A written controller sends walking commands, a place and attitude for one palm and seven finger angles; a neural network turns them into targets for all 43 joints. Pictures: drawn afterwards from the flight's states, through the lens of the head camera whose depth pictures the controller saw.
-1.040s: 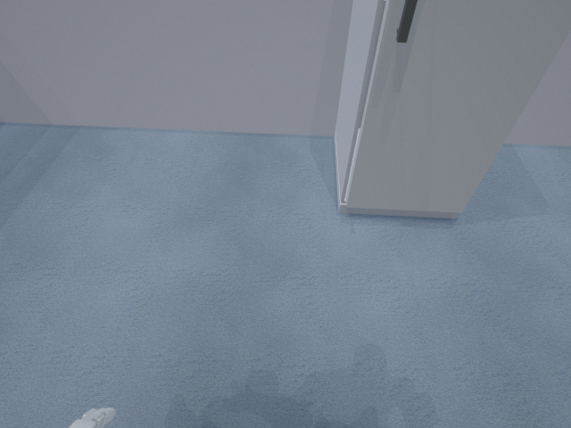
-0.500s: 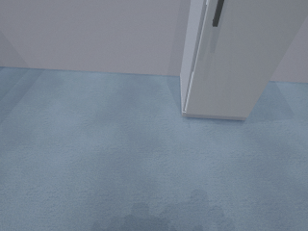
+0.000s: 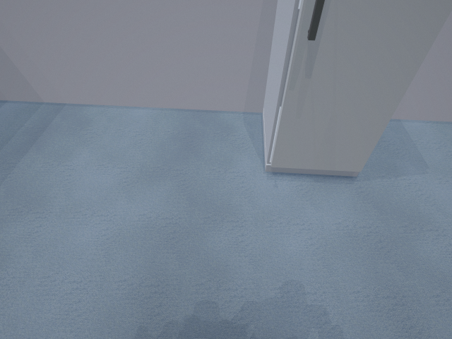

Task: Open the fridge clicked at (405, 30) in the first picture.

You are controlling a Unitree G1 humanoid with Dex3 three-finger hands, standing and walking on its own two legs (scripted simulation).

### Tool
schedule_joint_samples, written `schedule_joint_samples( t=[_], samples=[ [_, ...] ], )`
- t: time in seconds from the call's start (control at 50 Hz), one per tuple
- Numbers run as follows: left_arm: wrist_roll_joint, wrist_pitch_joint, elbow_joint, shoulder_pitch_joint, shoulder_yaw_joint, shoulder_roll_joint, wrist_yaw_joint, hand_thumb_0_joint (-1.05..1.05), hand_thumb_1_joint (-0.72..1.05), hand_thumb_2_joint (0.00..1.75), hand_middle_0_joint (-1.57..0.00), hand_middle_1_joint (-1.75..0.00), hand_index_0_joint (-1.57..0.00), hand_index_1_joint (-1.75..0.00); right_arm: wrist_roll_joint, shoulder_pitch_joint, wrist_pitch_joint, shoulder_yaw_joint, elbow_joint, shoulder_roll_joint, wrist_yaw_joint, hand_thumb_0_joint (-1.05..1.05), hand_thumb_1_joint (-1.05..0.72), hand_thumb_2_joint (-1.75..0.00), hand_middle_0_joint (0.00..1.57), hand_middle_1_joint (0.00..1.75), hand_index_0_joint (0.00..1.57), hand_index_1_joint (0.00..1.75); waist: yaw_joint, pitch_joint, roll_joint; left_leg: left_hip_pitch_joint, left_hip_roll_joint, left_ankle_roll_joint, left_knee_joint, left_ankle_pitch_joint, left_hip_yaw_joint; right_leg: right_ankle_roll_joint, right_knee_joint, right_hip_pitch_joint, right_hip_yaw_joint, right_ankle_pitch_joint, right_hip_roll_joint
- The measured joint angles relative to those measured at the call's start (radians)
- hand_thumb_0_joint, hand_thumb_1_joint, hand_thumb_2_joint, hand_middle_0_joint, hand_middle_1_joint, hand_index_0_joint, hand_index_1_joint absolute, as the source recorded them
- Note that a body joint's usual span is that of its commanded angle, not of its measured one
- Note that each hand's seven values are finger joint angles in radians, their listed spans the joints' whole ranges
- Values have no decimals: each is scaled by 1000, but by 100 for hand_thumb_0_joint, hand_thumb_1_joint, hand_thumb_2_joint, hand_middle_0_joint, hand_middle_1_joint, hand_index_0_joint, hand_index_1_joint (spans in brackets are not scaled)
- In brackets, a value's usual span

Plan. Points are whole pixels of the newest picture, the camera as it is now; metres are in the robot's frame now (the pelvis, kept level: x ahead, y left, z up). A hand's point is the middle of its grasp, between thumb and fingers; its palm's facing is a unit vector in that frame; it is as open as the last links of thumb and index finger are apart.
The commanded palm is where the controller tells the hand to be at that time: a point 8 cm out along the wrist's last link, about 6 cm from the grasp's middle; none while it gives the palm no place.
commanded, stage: look at it before walking up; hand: left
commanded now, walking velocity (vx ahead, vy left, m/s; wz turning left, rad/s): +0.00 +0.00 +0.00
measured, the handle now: out of the picture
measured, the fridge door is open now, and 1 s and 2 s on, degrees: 0 0 0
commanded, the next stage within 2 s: walk to a spot facing it in 0.40 s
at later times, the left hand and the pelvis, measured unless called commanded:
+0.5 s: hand out of the picture +0.07 +0.25 -0.16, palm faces -0.02 -0.94 -0.34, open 7.4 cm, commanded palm none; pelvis +0.00 +0.00 +0.00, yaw +0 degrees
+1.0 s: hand out of the picture +0.06 +0.17 -0.18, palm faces -0.16 -0.95 -0.25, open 7.3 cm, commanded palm none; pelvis -0.02 -0.01 -0.02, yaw -12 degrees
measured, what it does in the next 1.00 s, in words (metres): lifts its left foot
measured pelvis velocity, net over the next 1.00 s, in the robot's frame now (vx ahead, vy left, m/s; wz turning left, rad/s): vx -0.02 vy -0.01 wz -0.21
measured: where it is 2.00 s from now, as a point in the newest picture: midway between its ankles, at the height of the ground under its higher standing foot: outside the picture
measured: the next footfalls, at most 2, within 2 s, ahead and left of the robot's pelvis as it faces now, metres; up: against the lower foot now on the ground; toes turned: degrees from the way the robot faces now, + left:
left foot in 1.30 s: +0.04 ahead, +0.14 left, +0.00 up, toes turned -21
right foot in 1.78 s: +0.05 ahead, -0.21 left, +0.00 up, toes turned -49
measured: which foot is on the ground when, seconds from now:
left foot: down 0.00-0.90, up 0.92-1.00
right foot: down 0.00-1.00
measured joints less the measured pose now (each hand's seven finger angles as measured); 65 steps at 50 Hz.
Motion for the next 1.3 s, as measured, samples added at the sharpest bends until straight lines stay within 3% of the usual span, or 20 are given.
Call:
schedule_joint_samples(
  t=[0.52,0.62,0.78,0.84,0.88,0.92,0.96,1.04,1.2,1.3],
  samples=[
    [1,-1,12,15,0,6,0,0,91,90,-20,-30,-20,-30,2,-9,2,1,3,-3,1,0,-91,-90,20,30,20,30,6,9,0,2,3,-2,-14,9,-4,-1,-21,6,-4,11,2],
    [0,12,-5,25,8,0,6,0,91,90,-20,-30,-20,-30,0,-14,8,-6,-12,5,-10,0,-91,-90,20,30,20,30,17,11,0,-14,11,-4,15,-8,17,-1,4,-17,16,6,11],
    [7,60,-81,75,26,-51,-2,0,91,90,-20,-29,-20,-30,-3,5,31,-25,-106,80,-20,0,-91,-90,20,30,20,30,17,30,-20,-90,35,-3,155,-84,99,-2,184,-146,93,-53,39],
    [7,68,-110,87,36,-73,-10,0,91,90,-20,-29,-20,-30,-5,17,34,-33,-125,103,-18,0,-91,-90,20,30,20,30,26,50,-24,-105,49,-5,212,-114,136,3,329,-202,48,-145,26],
    [9,66,-128,101,42,-93,-16,0,91,90,-20,-29,-20,-30,-7,26,38,-38,-134,107,-17,0,-91,-90,20,30,20,30,31,58,-7,-121,73,-15,269,-145,153,3,331,-191,7,-157,16],
    [14,49,-145,112,43,-111,-15,0,91,90,-20,-29,-20,-30,-5,30,51,-46,-142,105,-16,0,-91,-90,20,30,20,30,27,62,21,-191,95,-29,410,-216,125,-27,324,-200,-8,-121,34],
    [13,41,-155,118,41,-130,-7,0,91,90,-20,-29,-20,-30,-2,27,67,-53,-142,104,-18,0,-91,-90,20,30,20,30,26,68,32,-271,69,-35,585,-271,56,-51,315,-204,-8,-122,47],
    [11,44,-159,131,41,-149,1,0,91,90,-20,-29,-20,-30,-4,19,67,-59,-149,106,-15,0,-91,-90,20,30,20,30,29,68,24,-343,47,-50,709,-206,19,-53,207,-183,29,-52,59],
    [14,48,-164,134,61,-126,0,0,91,90,-20,-30,-20,-30,3,2,54,-62,-179,109,-25,0,-91,-90,20,30,20,30,40,34,-19,-262,25,-57,489,-213,7,-29,104,-195,130,35,76],
    [12,65,-169,126,80,-90,-1,0,91,90,-20,-30,-20,-30,6,19,20,-51,-209,108,-31,0,-91,-90,20,30,20,30,34,-4,-30,-120,16,-20,165,-177,7,2,157,-248,177,3,106]
  ],
)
